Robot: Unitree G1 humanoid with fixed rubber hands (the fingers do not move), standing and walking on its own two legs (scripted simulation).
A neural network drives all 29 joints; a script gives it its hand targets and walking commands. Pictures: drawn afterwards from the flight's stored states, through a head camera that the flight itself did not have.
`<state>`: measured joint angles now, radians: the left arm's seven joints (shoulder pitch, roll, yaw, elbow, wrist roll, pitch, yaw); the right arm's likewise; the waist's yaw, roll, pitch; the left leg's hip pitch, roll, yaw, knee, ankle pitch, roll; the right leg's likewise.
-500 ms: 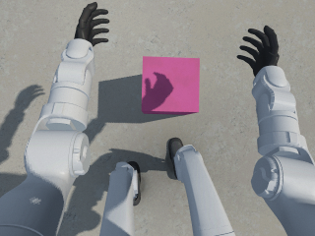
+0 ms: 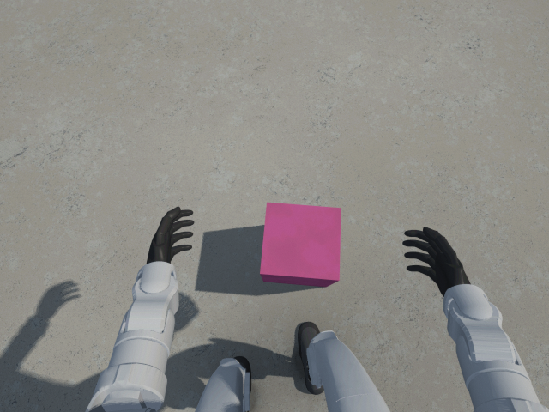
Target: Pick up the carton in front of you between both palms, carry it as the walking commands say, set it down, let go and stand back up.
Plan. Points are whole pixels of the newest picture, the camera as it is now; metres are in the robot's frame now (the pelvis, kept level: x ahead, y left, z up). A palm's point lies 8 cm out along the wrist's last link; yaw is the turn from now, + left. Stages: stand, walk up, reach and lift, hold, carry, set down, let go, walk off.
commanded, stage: let go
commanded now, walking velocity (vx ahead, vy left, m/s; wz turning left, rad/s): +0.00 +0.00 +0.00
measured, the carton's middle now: (298, 248) +0.42 -0.09 -0.61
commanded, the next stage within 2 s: stand in 0.88 s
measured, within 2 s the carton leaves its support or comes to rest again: neither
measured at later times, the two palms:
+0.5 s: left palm (56, 360) +0.22 +0.27 -0.02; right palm (439, 334) +0.20 -0.19 -0.02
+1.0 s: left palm (49, 379) +0.19 +0.28 -0.03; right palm (475, 342) +0.18 -0.24 -0.04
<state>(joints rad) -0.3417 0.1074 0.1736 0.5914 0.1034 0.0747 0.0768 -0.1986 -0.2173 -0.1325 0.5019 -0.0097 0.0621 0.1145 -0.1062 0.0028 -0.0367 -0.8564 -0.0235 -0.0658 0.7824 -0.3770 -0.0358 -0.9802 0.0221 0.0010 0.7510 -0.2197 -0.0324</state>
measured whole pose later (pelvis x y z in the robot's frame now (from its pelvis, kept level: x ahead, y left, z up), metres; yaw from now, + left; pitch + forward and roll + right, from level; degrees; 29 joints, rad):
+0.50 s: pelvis +0.04 +0.04 +0.05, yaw -2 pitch +1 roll -1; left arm 0.21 0.20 0.04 0.45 0.01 0.05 -0.04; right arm 0.23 -0.22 -0.04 0.43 0.01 0.07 0.07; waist 0.00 0.03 0.05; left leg -0.12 -0.02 -0.04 0.44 -0.34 0.03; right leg -0.24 0.02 0.03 0.40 -0.18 0.02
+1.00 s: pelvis +0.04 +0.03 +0.04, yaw -2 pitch +0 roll -1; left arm 0.19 0.26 0.03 0.63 0.05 0.05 0.01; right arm 0.22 -0.30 -0.04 0.53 -0.04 0.09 -0.01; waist -0.01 0.04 0.01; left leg -0.14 -0.02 -0.05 0.53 -0.38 0.01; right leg -0.28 0.02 0.02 0.54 -0.25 0.00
